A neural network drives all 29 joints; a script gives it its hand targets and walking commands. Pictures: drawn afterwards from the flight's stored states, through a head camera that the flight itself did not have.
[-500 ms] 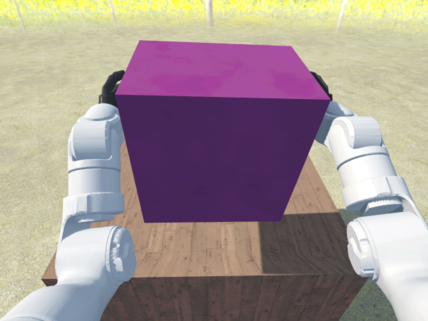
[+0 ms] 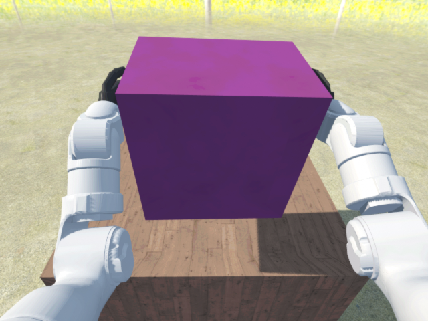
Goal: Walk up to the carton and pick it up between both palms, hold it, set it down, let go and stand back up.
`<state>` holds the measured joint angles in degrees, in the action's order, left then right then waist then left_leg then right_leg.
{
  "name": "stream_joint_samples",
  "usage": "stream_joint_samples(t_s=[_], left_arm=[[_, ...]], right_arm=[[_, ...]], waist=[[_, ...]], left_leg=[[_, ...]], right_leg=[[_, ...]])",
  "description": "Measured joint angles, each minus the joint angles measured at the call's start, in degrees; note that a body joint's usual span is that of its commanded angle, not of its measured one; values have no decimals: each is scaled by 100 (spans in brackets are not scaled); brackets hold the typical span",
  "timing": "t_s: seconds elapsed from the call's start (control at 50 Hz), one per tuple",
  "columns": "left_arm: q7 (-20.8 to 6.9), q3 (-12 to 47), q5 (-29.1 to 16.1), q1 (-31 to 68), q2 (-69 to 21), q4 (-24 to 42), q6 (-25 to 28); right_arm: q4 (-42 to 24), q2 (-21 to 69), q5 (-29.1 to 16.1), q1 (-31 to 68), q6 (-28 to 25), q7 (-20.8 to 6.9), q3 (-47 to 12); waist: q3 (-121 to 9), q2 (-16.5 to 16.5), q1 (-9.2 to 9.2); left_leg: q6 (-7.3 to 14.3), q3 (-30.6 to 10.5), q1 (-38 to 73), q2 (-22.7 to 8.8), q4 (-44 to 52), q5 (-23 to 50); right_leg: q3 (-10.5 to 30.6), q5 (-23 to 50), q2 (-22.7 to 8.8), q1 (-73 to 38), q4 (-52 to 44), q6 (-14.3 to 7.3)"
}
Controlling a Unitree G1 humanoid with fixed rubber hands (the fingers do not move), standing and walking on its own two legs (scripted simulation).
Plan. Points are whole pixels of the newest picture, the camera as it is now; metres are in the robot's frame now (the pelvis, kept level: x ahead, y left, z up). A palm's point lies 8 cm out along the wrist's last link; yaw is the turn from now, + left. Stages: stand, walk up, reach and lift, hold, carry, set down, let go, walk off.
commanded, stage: hold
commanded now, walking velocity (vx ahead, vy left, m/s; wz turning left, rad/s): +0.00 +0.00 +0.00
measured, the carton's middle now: (215, 134) +0.38 +0.01 +0.22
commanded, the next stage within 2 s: none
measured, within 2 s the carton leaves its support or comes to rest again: neither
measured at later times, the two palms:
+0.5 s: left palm (115, 110) +0.37 +0.18 +0.28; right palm (324, 113) +0.37 -0.18 +0.27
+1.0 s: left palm (112, 115) +0.37 +0.19 +0.26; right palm (319, 116) +0.37 -0.17 +0.26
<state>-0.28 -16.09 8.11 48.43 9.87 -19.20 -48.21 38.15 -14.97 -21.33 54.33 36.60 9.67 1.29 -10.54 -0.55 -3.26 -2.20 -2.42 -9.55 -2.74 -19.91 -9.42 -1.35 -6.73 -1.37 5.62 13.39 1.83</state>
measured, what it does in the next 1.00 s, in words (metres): stands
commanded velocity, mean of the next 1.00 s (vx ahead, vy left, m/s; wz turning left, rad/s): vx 0.00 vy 0.00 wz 0.00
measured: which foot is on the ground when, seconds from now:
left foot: down 0.00-1.00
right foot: down 0.00-1.00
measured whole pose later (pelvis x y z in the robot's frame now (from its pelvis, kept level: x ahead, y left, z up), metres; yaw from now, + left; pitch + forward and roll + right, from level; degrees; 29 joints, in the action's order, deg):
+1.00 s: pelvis +0.00 +0.00 +0.00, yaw +0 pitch -2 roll -1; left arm -1.2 -17.2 9.5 45.9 8.5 -15.7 -49.1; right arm 35.5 -15.1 -22.0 52.0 37.1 10.1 0.0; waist -9.2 -0.2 -3.6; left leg -2.1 -2.3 -8.4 -2.7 -20.0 -9.8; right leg -1.1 -6.9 -1.4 4.4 13.1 2.0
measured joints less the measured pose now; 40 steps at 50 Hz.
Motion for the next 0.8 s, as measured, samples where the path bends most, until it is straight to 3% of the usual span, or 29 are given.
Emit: stream_joint_samples(t_s=[0.14, 0.28, 0.4, 0.62, 0.8], left_arm=[[-27, -116, 119, -48, -101, 37, -87], [53, -22, 54, -233, -162, 321, -48], [-40, -287, 131, 35, -186, -98, 0], [-110, -231, 72, 247, 23, -403, 28], [-118, -112, 95, -7, -2, 8, -54]], right_arm=[[174, -36, -63, 61, 5, -25, -97], [-191, -108, -111, -190, -27, -19, -183], [40, -7, 52, -28, 56, -12, -27], [217, 85, 169, 137, 64, 4, 40], [29, 3, -53, 28, 49, 54, -117]], waist=[[130, 14, -34], [38, 100, -1], [113, 116, 51], [22, 40, 45], [59, 20, -9]], left_leg=[[0, 32, 147, -17, 45, 0], [-24, 20, 22, -51, 17, 9], [-15, 15, 109, -48, 96, 60], [-13, -10, 77, -26, 113, 56], [-3, -1, 154, -13, 24, -47]], right_leg=[[32, 7, 15, -126, -32, -9], [28, 26, 51, -8, -22, -21], [24, 10, 49, -39, 22, -35], [0, -45, 28, 13, 80, -33], [9, -51, 15, -145, -7, -1]])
